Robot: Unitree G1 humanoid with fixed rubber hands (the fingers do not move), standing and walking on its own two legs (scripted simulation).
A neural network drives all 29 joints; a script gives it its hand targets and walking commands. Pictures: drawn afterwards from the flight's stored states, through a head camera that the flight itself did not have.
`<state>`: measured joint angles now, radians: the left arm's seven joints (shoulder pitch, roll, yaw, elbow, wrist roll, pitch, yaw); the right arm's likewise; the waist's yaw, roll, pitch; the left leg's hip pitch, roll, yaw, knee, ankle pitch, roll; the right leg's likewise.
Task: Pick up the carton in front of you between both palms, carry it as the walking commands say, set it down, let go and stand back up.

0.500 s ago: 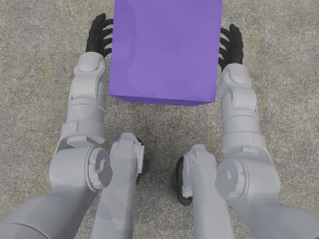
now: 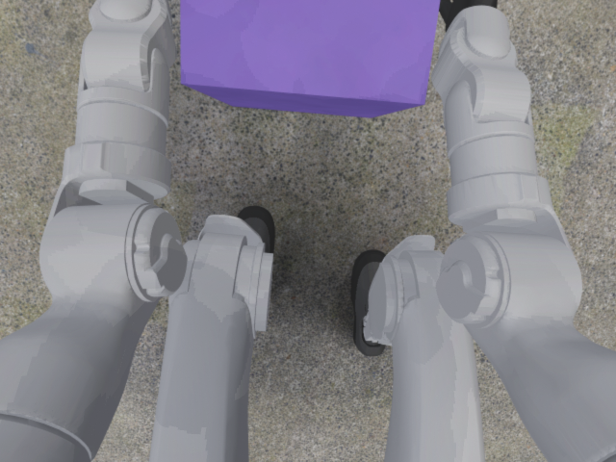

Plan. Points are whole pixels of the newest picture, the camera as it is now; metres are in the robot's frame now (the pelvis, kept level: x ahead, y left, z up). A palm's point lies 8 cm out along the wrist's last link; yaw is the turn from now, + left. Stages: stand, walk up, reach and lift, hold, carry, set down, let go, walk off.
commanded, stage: set down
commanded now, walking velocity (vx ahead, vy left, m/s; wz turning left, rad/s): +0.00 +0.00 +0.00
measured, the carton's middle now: (309, 12) +0.54 +0.09 -0.23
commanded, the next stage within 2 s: none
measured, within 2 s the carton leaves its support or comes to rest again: rests again in 0.56 s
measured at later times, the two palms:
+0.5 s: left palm out of the picture +0.52 +0.24 -0.20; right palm (447, 28) +0.54 -0.06 -0.20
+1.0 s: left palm out of the picture +0.52 +0.25 -0.21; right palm (446, 30) +0.54 -0.06 -0.21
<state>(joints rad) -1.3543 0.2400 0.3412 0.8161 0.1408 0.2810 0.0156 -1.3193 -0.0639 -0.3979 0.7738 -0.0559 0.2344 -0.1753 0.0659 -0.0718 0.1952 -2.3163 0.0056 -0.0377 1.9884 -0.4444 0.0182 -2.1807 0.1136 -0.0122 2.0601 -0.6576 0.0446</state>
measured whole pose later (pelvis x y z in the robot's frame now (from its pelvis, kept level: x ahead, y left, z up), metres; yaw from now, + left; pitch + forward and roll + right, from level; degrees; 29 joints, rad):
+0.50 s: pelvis -0.01 -0.01 -0.04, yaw +0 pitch +37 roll -2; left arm -1.45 0.34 0.29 0.99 0.04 0.23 -0.01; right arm -1.41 -0.12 -0.29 0.91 0.01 0.21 -0.19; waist 0.09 -0.06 0.35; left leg -2.32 0.04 -0.03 2.13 -0.46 0.01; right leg -2.20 0.15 -0.01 2.21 -0.67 0.04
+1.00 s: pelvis -0.01 +0.00 -0.05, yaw +0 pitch +33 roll -2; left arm -1.50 0.39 0.36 1.07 0.07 0.20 -0.10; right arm -1.47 -0.13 -0.36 0.96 -0.07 0.19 -0.07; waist 0.08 -0.04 0.44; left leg -2.29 0.04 -0.02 2.17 -0.47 0.02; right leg -2.17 0.16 0.00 2.26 -0.67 0.05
